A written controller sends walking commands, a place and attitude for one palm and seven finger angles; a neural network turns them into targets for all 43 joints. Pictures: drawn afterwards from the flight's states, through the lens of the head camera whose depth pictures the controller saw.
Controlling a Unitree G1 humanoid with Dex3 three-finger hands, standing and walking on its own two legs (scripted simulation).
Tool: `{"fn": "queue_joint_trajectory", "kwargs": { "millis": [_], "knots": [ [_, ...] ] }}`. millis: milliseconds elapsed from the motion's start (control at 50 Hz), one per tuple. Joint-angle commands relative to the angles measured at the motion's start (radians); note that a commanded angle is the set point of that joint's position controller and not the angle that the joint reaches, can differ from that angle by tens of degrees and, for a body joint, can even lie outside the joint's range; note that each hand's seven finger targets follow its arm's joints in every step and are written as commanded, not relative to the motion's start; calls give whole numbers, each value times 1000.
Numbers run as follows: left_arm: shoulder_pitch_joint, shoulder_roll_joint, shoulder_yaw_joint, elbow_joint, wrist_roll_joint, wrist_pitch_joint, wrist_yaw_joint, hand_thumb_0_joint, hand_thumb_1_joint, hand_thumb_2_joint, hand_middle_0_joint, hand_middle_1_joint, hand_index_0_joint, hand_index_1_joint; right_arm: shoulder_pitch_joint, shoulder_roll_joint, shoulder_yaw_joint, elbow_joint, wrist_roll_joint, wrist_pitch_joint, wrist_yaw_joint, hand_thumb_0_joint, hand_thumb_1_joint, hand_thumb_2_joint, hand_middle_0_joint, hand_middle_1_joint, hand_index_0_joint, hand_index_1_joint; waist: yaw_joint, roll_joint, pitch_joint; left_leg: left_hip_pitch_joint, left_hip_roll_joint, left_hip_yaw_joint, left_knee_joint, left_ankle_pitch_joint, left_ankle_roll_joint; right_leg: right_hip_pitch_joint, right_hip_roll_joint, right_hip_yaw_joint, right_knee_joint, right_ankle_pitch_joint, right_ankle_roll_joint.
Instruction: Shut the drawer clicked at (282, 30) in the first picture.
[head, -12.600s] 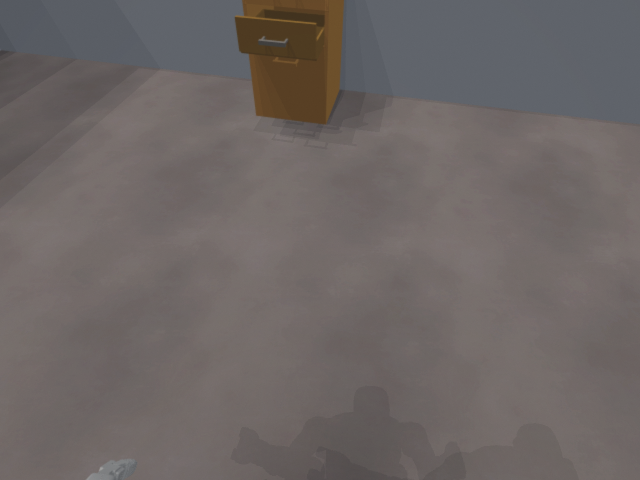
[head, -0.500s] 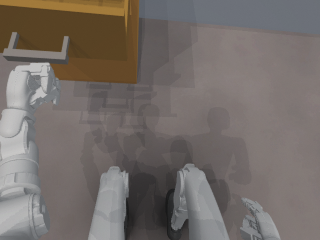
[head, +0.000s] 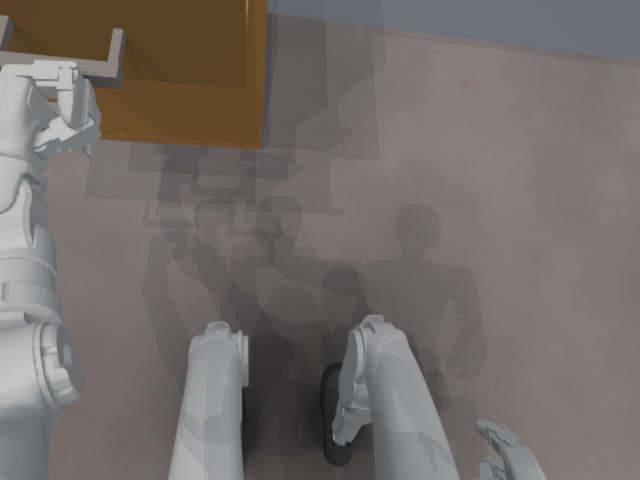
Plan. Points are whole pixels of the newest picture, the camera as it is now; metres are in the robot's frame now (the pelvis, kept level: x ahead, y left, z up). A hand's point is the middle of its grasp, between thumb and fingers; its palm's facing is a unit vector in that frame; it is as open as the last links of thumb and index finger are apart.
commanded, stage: push the drawer shut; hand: left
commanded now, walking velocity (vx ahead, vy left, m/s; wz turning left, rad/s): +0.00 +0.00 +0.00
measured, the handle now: (58, 52) +0.57 +0.29 +0.02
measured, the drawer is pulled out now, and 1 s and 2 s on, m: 0.17 0.03 0.02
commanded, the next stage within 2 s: pull the fist back off the drawer in 1.06 s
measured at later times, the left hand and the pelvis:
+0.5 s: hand (98, 64) +0.56 +0.25 +0.02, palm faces -0.01 -1.00 -0.06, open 3.0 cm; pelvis -0.01 +0.01 -0.02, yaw -2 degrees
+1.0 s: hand (111, 17) +0.63 +0.25 +0.02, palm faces +0.01 -1.00 -0.07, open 3.1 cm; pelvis -0.01 +0.01 -0.03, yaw -4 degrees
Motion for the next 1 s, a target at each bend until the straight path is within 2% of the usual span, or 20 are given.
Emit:
{"fn": "queue_joint_trajectory", "kwargs": {
  "millis": [0,80,120,160,180,260,300,360,440,520,540,580,620,640,720,760,800,860,960,980],
  "knots": [
    [-609,234,-19,-203,-4,-50,34,0,900,900,-1400,-1600,-1400,-1600,171,-219,-74,-34,-4,-18,-21,0,-900,-900,200,300,200,300,-105,281,-596,465,-19,-39,-256,47,28,226,58,49,-205,21,-16],
    [-667,285,-1,-205,7,-39,45,0,900,900,-1400,-1600,-1400,-1600,184,-225,-65,-35,-7,-19,-21,0,-900,-900,200,300,200,300,-110,323,-636,482,-21,-42,-248,72,28,224,58,47,-194,37,-19],
    [-680,276,-14,-158,13,-25,49,0,900,900,-1400,-1600,-1400,-1600,185,-228,-61,-28,-8,-17,-19,0,-900,-900,200,300,200,300,-125,313,-609,469,-17,-49,-253,43,27,205,57,42,-196,28,-16],
    [-700,298,-5,-137,22,-15,56,0,900,900,-1400,-1600,-1400,-1600,190,-232,-54,-29,-10,-14,-18,0,-900,-900,200,300,200,300,-132,303,-579,441,-15,-50,-255,19,30,202,59,41,-197,17,-16],
    [-713,304,-6,-141,23,-16,59,0,900,900,-1400,-1600,-1400,-1600,192,-230,-51,-35,-10,-18,-20,0,-900,-900,200,300,200,300,-135,328,-579,448,-18,-49,-256,24,31,195,58,40,-197,20,-17],
    [-754,364,19,-109,44,-3,65,0,900,900,-1400,-1600,-1400,-1600,209,-240,-42,-29,-13,-11,-19,0,-900,-900,200,300,200,300,-146,323,-592,430,-12,-56,-247,29,31,192,60,38,-185,26,-17],
    [-782,360,8,-105,50,-1,67,0,900,900,-1400,-1600,-1400,-1600,215,-240,-39,-28,-16,-9,-16,0,-900,-900,200,300,200,300,-156,355,-592,453,-10,-63,-251,39,27,168,57,31,-179,36,-17],
    [-799,378,12,-65,63,15,69,0,900,900,-1400,-1600,-1400,-1600,226,-244,-32,-32,-18,-2,-14,0,-900,-900,200,300,200,300,-172,336,-573,417,-8,-62,-241,27,32,163,59,32,-177,33,-16],
    [-844,410,23,-79,85,21,73,0,900,900,-1400,-1600,-1400,-1600,253,-249,-30,-28,-24,10,-6,0,-900,-900,200,300,200,300,-173,403,-621,488,-2,-81,-241,83,20,133,59,23,-160,66,-20],
    [-877,427,24,-63,98,41,77,0,900,900,-1400,-1600,-1400,-1600,271,-249,-22,-28,-29,25,0,0,-900,-900,200,300,200,300,-190,402,-604,481,1,-83,-235,110,22,129,60,19,-159,82,-19],
    [-890,446,31,-77,106,42,78,0,900,900,-1400,-1600,-1400,-1600,278,-248,-20,-28,-31,29,1,0,-900,-900,200,300,200,300,-185,426,-620,499,2,-85,-232,136,20,131,59,18,-154,94,-21],
    [-907,427,16,-83,115,47,79,0,900,900,-1400,-1600,-1400,-1600,286,-245,-21,-31,-33,36,7,0,-900,-900,200,300,200,300,-193,459,-641,545,3,-97,-231,170,13,105,58,13,-146,108,-23],
    [-910,430,14,-42,123,63,82,0,900,900,-1400,-1600,-1400,-1600,291,-250,-16,-26,-35,46,10,0,-900,-900,200,300,200,300,-209,425,-599,514,7,-102,-228,154,15,93,61,9,-148,104,-21],
    [-918,440,18,-37,125,69,85,0,900,900,-1400,-1600,-1400,-1600,295,-252,-15,-28,-35,50,9,0,-900,-900,200,300,200,300,-216,410,-586,495,8,-97,-222,144,21,96,62,11,-150,102,-19],
    [-963,462,5,-26,149,83,88,0,900,900,-1400,-1600,-1400,-1600,305,-248,-6,-31,-38,62,11,0,-900,-900,200,300,200,300,-229,444,-590,477,5,-84,-205,165,25,103,63,12,-148,112,-20],
    [-976,479,3,-11,156,92,89,0,900,900,-1400,-1600,-1400,-1600,309,-248,1,-34,-38,67,11,0,-900,-900,200,300,200,300,-241,431,-575,444,5,-74,-193,161,32,115,66,15,-150,113,-18],
    [-991,502,7,-3,166,96,87,0,900,900,-1400,-1600,-1400,-1600,314,-248,6,-37,-41,73,11,0,-900,-900,200,300,200,300,-245,454,-588,445,2,-66,-182,189,32,127,65,16,-147,125,-20],
    [-1015,526,5,4,176,109,84,0,900,900,-1400,-1600,-1400,-1600,320,-247,14,-43,-41,81,13,0,-900,-900,200,300,200,300,-259,449,-600,414,1,-54,-161,202,39,150,68,18,-144,136,-18],
    [-1049,570,9,9,196,129,74,0,900,900,-1400,-1600,-1400,-1600,332,-251,24,-53,-42,98,17,0,-900,-900,200,300,200,300,-272,479,-610,416,3,-51,-141,238,41,149,73,16,-133,158,-18],
    [-1060,566,2,-5,198,129,73,0,900,900,-1400,-1600,-1400,-1600,336,-250,24,-55,-44,99,18,0,-900,-900,200,300,200,300,-277,513,-627,447,4,-55,-140,263,38,141,72,13,-129,171,-20]
  ]
}}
